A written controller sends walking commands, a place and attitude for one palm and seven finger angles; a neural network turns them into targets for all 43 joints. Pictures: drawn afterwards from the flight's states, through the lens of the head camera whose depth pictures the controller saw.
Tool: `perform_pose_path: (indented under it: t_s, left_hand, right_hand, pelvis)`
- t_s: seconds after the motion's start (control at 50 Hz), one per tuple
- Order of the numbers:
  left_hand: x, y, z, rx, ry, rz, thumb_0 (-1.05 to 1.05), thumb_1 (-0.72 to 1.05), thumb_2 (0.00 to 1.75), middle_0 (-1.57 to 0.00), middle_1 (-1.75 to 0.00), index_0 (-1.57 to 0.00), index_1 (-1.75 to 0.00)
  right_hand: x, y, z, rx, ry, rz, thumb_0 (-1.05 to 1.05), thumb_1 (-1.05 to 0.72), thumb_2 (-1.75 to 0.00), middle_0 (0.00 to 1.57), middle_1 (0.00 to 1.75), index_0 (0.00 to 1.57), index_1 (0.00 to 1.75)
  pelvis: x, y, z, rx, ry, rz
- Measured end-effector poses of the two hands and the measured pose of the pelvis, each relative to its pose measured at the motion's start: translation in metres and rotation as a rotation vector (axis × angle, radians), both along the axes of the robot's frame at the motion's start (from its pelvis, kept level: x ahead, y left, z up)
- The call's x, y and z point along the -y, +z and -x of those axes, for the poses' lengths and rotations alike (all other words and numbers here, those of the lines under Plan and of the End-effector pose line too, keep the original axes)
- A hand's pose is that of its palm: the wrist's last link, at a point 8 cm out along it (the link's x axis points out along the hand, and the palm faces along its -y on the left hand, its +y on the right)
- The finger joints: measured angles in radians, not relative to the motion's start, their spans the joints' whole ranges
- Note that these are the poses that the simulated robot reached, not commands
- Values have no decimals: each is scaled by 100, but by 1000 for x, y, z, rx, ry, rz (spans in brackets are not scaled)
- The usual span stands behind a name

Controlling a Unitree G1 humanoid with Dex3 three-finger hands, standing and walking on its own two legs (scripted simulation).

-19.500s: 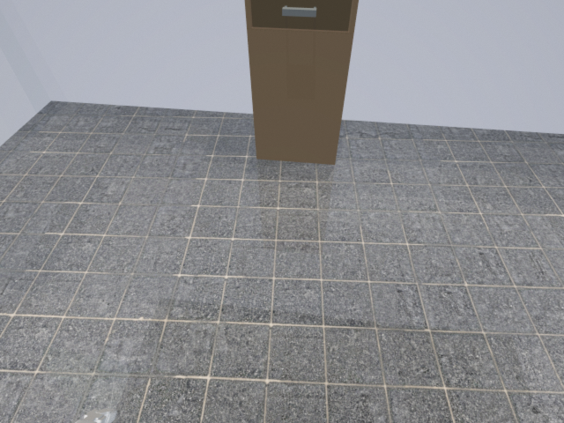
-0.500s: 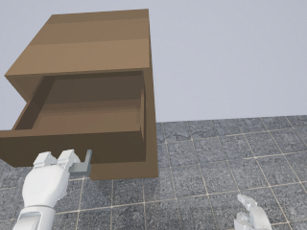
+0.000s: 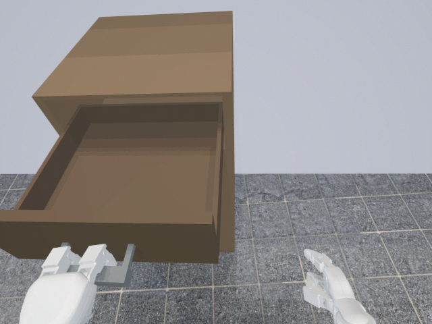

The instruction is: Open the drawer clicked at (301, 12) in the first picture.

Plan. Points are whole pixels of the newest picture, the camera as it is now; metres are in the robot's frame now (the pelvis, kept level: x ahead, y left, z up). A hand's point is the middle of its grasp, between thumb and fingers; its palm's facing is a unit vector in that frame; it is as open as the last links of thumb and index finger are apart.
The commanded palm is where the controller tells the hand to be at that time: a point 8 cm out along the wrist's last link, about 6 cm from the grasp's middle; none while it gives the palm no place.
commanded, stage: pull the drawer open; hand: left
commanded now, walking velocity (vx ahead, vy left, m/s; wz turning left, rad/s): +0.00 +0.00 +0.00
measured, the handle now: (92, 262) +0.20 +0.23 +0.06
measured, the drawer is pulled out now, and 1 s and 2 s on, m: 0.30 0.30 0.30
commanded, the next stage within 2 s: open the thumb to release the handle in 0.20 s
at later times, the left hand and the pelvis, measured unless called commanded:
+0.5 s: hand (82, 301) +0.15 +0.23 +0.04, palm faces +0.02 -0.09 -1.00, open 6.6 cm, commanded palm +0.11 +0.23 +0.09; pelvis -0.01 -0.01 +0.00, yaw +2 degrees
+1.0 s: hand (83, 303) +0.14 +0.23 +0.04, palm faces +0.04 -0.11 -0.99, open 13.6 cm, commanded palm +0.12 +0.23 +0.09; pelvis -0.01 -0.01 +0.00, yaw +2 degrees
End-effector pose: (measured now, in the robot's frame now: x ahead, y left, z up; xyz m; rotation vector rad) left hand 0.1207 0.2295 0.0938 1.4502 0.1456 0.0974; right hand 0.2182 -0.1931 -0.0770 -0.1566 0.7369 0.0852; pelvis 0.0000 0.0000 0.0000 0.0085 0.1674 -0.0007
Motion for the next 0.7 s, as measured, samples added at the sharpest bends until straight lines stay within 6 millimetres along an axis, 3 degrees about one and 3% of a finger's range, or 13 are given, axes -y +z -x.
perform_pose_path:
  t_s: [0.26, 0.44, 0.56, 0.7]
  left_hand:
    - [0, -1, 0, 8, 0, -14, 3, 66, 80, -26, -131, -37, -131]
    - [-3, -1, -4, 34, 22, -35, 2, 63, 79, -31, -130, -38, -132]
    - [-2, 1, -4, 32, 41, -26, 1, 45, 71, -34, -128, -38, -130]
    - [-2, 2, -2, 16, 29, -19, 1, 6, 54, -33, -124, -36, -126]
  right_hand:
    - [34, -10, 20, -57, -57, 64, 1, -91, -90, 20, 30, 20, 30]
    - [40, -21, 32, -99, -67, 83, 1, -91, -90, 20, 30, 20, 30]
    - [34, -17, 31, -86, -61, 63, 1, -91, -90, 20, 30, 20, 30]
    - [30, -8, 25, -48, -48, 59, 1, -91, -90, 20, 30, 20, 30]
  pelvis:
    - [6, -3, 1, -7, 1, -3]
    - [11, -3, 6, 2, 24, -6]
    - [14, 1, 8, 18, 27, -9]
    - [15, 4, 11, 32, 28, -7]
